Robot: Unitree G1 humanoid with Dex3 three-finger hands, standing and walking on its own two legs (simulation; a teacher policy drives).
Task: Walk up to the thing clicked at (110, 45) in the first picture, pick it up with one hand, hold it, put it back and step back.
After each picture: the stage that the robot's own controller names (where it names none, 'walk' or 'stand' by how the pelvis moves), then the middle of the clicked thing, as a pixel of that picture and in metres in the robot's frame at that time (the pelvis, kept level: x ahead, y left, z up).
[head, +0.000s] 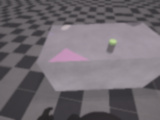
stand; (111, 45) +0.72 -0.14 +0.00
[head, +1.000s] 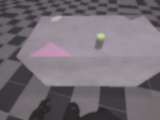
walk; (99, 41) +0.66 -0.02 +0.03
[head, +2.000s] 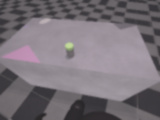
stand; (70, 50) +0.51 +0.25 +0.02
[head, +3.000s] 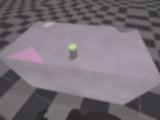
stand; (73, 51) +0.54 +0.20 +0.02
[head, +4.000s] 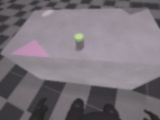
walk; (79, 41) +0.58 +0.13 +0.02
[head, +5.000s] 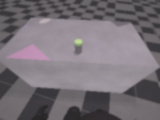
stand; (78, 46) +0.59 +0.16 +0.01
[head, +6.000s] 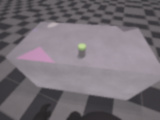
stand; (81, 50) +0.58 +0.13 +0.00
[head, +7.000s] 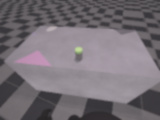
stand; (78, 54) +0.56 +0.15 -0.01
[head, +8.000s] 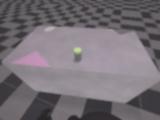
stand; (77, 54) +0.55 +0.16 -0.01
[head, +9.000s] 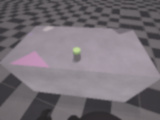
stand; (77, 54) +0.55 +0.17 -0.01
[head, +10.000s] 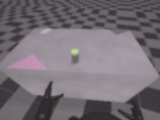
rise first; (75, 56) +0.53 +0.19 +0.00
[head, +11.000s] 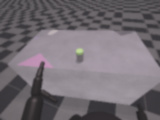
go down; (79, 55) +0.56 +0.18 +0.00
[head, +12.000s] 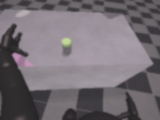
go down; (66, 46) +0.54 +0.17 +0.02
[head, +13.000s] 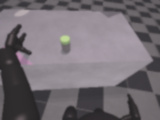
approach; (65, 44) +0.55 +0.18 +0.04
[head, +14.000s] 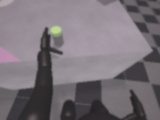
close in; (57, 37) +0.56 +0.20 +0.08
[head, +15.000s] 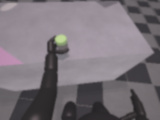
lift; (62, 45) +0.50 +0.16 +0.07
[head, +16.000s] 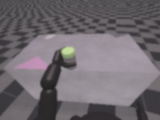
lift; (69, 58) +0.32 +0.15 +0.22
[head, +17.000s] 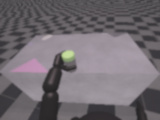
hold; (70, 62) +0.32 +0.15 +0.19
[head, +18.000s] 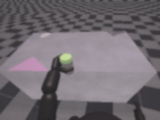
hold; (67, 64) +0.33 +0.17 +0.16
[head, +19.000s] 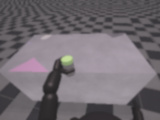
hold; (68, 66) +0.33 +0.16 +0.15
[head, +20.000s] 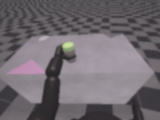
crouch; (69, 53) +0.39 +0.16 +0.21
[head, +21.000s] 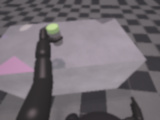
lower; (55, 35) +0.50 +0.20 +0.21
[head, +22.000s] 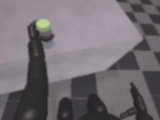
lower; (45, 32) +0.56 +0.19 +0.10
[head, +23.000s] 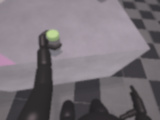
lower; (54, 41) +0.52 +0.19 +0.08
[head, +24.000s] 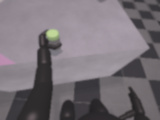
lower; (54, 40) +0.52 +0.19 +0.08
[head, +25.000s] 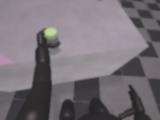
lower; (52, 39) +0.53 +0.19 +0.08
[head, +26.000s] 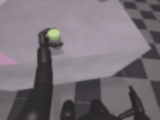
open; (55, 40) +0.53 +0.19 +0.07
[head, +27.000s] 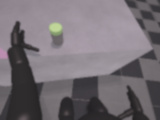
rise; (57, 35) +0.53 +0.18 +0.08
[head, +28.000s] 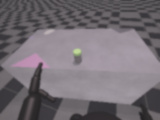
sink last; (77, 56) +0.52 +0.18 +0.04
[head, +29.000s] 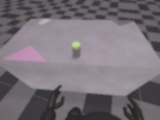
stand; (76, 49) +0.53 +0.17 +0.05
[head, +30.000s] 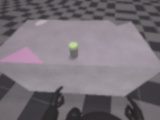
stand; (73, 50) +0.52 +0.18 +0.06
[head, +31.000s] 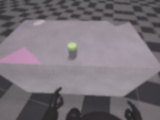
stand; (72, 51) +0.51 +0.18 +0.06
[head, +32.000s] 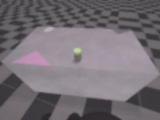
stand; (77, 55) +0.55 +0.16 +0.00
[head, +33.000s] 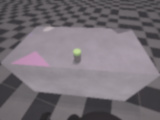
stand; (77, 56) +0.54 +0.16 -0.01
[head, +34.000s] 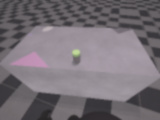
stand; (76, 56) +0.52 +0.17 -0.01
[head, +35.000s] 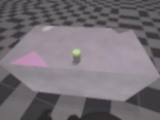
walk; (76, 56) +0.52 +0.17 -0.01
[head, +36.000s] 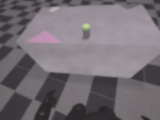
walk; (86, 31) +0.74 +0.11 +0.02
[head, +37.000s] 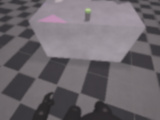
walk; (87, 15) +1.09 +0.10 +0.02
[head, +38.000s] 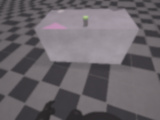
stand; (85, 21) +1.15 +0.15 +0.01
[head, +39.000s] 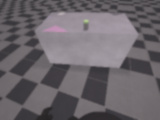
stand; (86, 25) +1.13 +0.15 -0.01
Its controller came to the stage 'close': yes
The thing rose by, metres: 0.23
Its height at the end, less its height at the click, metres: +0.00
